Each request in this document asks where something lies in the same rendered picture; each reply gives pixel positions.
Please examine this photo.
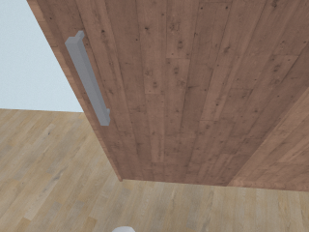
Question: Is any handle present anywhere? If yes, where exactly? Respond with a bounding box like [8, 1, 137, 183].
[65, 30, 111, 126]

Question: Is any wardrobe door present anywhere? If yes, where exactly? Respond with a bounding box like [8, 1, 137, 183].
[36, 0, 309, 187]
[232, 87, 309, 186]

